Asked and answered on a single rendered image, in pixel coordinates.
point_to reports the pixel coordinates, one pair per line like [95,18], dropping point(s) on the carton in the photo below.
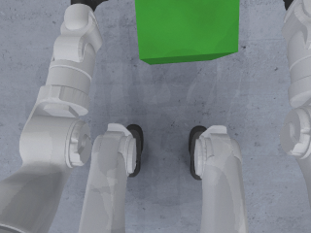
[176,31]

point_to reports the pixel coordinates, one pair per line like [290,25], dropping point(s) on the robot left forearm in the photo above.
[71,69]

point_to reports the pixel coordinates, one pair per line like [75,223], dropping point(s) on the left robot hand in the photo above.
[92,3]

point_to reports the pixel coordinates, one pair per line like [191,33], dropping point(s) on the right robot hand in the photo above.
[287,3]

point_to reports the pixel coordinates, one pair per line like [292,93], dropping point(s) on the robot left foot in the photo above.
[137,134]

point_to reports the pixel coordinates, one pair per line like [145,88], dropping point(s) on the robot right forearm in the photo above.
[297,33]

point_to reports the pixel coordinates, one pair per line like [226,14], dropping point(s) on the robot left upper arm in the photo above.
[51,147]

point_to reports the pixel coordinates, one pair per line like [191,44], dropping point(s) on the right robot thigh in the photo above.
[224,207]

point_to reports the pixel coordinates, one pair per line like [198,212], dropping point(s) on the robot right upper arm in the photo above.
[295,139]

